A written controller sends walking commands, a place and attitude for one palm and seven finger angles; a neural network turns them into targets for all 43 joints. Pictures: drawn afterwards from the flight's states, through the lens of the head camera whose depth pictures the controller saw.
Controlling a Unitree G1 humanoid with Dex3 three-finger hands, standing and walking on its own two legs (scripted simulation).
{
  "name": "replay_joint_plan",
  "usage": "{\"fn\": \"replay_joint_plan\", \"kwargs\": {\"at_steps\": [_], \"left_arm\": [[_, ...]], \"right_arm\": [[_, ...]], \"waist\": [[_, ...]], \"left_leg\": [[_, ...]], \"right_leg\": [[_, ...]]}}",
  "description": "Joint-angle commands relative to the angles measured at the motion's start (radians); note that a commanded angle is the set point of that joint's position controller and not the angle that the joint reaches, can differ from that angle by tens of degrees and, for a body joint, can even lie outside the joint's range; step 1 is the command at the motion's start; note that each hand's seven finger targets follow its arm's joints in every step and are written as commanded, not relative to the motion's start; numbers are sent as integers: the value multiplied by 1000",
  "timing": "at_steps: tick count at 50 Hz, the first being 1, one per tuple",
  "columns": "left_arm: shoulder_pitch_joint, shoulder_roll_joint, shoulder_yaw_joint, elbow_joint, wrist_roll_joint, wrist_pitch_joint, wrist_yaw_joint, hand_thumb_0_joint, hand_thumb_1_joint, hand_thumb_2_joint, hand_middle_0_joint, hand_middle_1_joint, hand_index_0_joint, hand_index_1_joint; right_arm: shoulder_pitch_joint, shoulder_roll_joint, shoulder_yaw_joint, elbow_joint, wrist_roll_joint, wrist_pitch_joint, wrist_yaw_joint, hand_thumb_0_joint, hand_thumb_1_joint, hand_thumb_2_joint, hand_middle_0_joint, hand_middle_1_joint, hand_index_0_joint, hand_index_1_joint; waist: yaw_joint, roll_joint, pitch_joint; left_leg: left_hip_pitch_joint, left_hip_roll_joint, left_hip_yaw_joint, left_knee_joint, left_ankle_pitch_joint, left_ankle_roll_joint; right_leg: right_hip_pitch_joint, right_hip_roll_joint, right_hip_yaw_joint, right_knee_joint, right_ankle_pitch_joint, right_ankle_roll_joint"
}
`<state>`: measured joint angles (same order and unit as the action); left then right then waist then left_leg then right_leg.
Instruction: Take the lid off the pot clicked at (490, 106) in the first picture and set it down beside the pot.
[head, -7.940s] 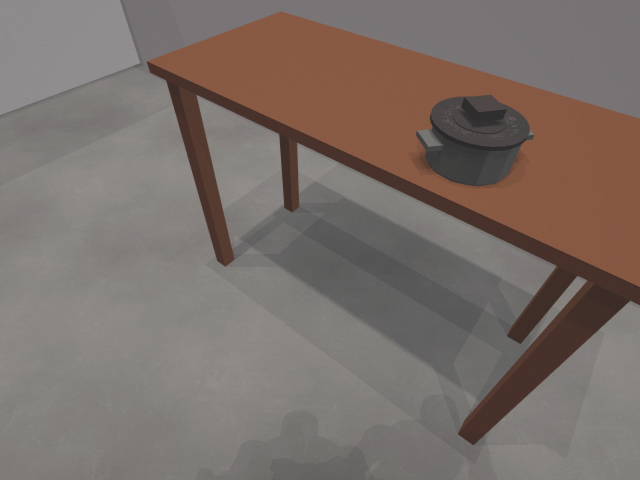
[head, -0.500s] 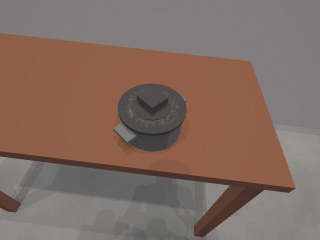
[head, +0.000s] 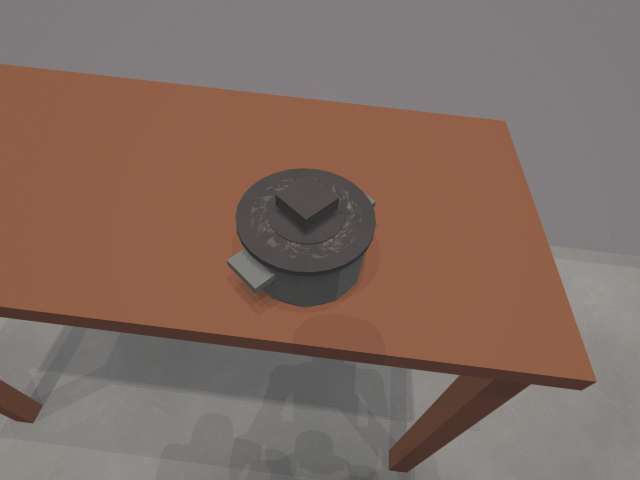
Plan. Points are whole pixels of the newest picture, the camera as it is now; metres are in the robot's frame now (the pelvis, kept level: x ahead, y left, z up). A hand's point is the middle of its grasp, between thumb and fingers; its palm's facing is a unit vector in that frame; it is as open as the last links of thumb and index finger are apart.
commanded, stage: shuffle to correct the standing spot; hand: left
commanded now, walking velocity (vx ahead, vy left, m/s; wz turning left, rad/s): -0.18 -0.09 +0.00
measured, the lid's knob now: (307, 201) +0.39 +0.05 +0.16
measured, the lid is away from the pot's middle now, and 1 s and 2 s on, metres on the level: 0.00 0.00 0.00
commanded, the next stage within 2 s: come to a stop and stand still in 0.44 s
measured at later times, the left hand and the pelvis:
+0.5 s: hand out of the picture -0.02 +0.17 -0.18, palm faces +0.01 -0.97 -0.25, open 7.4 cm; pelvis -0.06 -0.03 -0.01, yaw -1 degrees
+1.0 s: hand out of the picture -0.07 +0.17 -0.18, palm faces +0.02 -0.98 -0.18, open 7.3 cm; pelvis -0.08 -0.01 +0.00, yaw +0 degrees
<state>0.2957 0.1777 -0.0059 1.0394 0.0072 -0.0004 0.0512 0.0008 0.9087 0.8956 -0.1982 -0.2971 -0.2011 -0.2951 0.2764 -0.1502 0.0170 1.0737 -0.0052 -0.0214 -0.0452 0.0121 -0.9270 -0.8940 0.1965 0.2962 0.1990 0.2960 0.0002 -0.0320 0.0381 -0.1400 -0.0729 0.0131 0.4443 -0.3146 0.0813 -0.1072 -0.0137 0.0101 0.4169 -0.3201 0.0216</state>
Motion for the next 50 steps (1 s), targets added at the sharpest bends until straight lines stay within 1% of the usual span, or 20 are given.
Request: {"fn": "replay_joint_plan", "kwargs": {"at_steps": [1,3,6,10,13,17,18,21,23,25,27,29,30,31,33,35,38,41,48,50], "left_arm": [[75,89,18,-24,-5,-9,5,0,900,900,-200,-300,-200,-300],[73,99,22,-29,-7,-8,7,0,900,900,-200,-300,-200,-300],[70,100,31,-42,-7,1,11,0,900,900,-200,-300,-200,-300],[61,106,42,-68,-3,14,12,0,900,900,-200,-300,-200,-300],[53,105,45,-87,0,23,10,0,900,900,-200,-300,-200,-300],[57,103,52,-104,7,35,9,0,900,900,-200,-300,-200,-300],[57,107,51,-113,8,36,8,0,900,900,-200,-300,-200,-300],[63,113,56,-128,14,39,7,0,900,900,-200,-300,-200,-300],[57,124,57,-146,17,39,4,0,900,900,-200,-300,-200,-300],[43,142,58,-174,22,39,0,0,900,900,-200,-300,-200,-300],[19,162,57,-198,23,38,-3,0,900,900,-200,-300,-200,-300],[2,173,49,-212,22,26,-2,0,900,900,-200,-300,-200,-300],[-10,172,45,-212,22,19,-2,0,900,900,-200,-300,-200,-300],[-19,169,42,-208,21,11,-2,0,900,900,-200,-300,-200,-300],[-31,159,36,-194,15,5,-6,0,900,900,-200,-300,-200,-300],[-31,151,34,-183,14,9,-8,0,900,900,-200,-300,-200,-300],[27,132,37,-156,9,9,-14,0,900,900,-200,-300,-200,-300],[72,95,32,-124,9,1,-18,0,900,900,-200,-300,-200,-300],[94,77,20,-76,8,-10,-16,0,900,900,-200,-300,-200,-300],[103,64,16,-62,6,-15,-13,0,900,900,-200,-300,-200,-300]], "right_arm": [[59,-103,-20,-35,5,-13,-4,0,-900,-900,200,300,200,300],[58,-103,-23,-35,8,-15,-7,0,-900,-900,200,300,200,300],[52,-110,-30,-46,11,-11,-13,0,-900,-900,200,300,200,300],[36,-119,-43,-67,11,-2,-13,0,-900,-900,200,300,200,300],[23,-120,-50,-86,10,5,-12,0,-900,-900,200,300,200,300],[-11,-128,-61,-118,3,18,-9,0,-900,-900,200,300,200,300],[-15,-130,-64,-125,2,20,-6,0,-900,-900,200,300,200,300],[-38,-134,-73,-150,-2,33,-3,0,-900,-900,200,300,200,300],[-36,-129,-80,-164,-2,42,0,0,-900,-900,200,300,200,300],[-26,-125,-87,-178,-2,51,2,0,-900,-900,200,300,200,300],[-8,-104,-88,-184,-2,57,5,0,-900,-900,200,300,200,300],[5,-68,-81,-182,-1,58,11,0,-900,-900,200,300,200,300],[2,-59,-74,-172,-2,57,15,0,-900,-900,200,300,200,300],[12,-53,-68,-162,-3,52,20,0,-900,-900,200,300,200,300],[36,-51,-58,-139,-6,42,27,0,-900,-900,200,300,200,300],[56,-63,-51,-121,-14,37,33,0,-900,-900,200,300,200,300],[51,-74,-46,-119,-18,19,33,0,-900,-900,200,300,200,300],[46,-93,-46,-118,-12,6,29,0,-900,-900,200,300,200,300],[88,-68,-43,-81,-2,1,24,0,-900,-900,200,300,200,300],[101,-63,-41,-70,0,-3,21,0,-900,-900,200,300,200,300]], "waist": [[7,35,7],[7,19,-7],[5,60,-35],[4,64,-49],[6,80,-50],[11,98,-47],[12,61,-54],[11,67,-47],[6,6,-45],[-8,-28,-59],[-24,-65,-65],[-29,-91,-71],[-25,-83,-60],[-28,-68,-47],[-31,-27,6],[-25,60,91],[18,147,96],[36,130,35],[23,39,42],[15,32,27]], "left_leg": [[28,172,-137,-59,508,-16],[47,183,-143,-55,607,-20],[89,197,-142,-47,721,-22],[90,214,-147,-34,722,-15],[73,240,-167,-38,703,8],[-9,262,-193,-27,585,35],[-24,265,-189,-20,546,34],[-103,248,-177,13,401,21],[-144,220,-151,53,275,1],[-153,172,-108,139,165,-25],[-150,126,-65,232,55,-48],[-143,71,-21,331,-74,-74],[-134,71,-25,354,-99,-81],[-122,83,-36,324,-88,-81],[-66,104,-46,181,-51,-73],[-121,124,-91,47,-121,-57],[-275,161,-174,-131,-236,-33],[-293,186,-216,-189,-237,-15],[-227,168,-186,-161,-138,-20],[-181,160,-165,-131,-48,-23]], "right_leg": [[-27,-95,56,-31,337,-54],[-16,-93,54,-22,391,-48],[-33,-95,49,-1,387,-36],[-65,-82,44,26,339,-27],[-101,-62,34,59,221,-22],[-129,-46,38,111,119,-21],[-120,-40,38,114,118,-24],[-122,-45,62,128,225,-32],[-125,-54,89,114,300,-47],[-170,-102,151,87,356,-84],[-234,-156,218,34,323,-133],[-275,-213,293,-71,159,-176],[-300,-226,319,-114,44,-191],[-316,-216,318,-135,-57,-191],[-372,-162,270,-168,-271,-149],[-390,-100,211,-152,-340,-103],[-204,-27,114,-51,-185,-68],[-84,-12,60,4,-31,-52],[-86,-49,66,-51,18,-55],[-97,-61,73,-53,71,-59]]}}
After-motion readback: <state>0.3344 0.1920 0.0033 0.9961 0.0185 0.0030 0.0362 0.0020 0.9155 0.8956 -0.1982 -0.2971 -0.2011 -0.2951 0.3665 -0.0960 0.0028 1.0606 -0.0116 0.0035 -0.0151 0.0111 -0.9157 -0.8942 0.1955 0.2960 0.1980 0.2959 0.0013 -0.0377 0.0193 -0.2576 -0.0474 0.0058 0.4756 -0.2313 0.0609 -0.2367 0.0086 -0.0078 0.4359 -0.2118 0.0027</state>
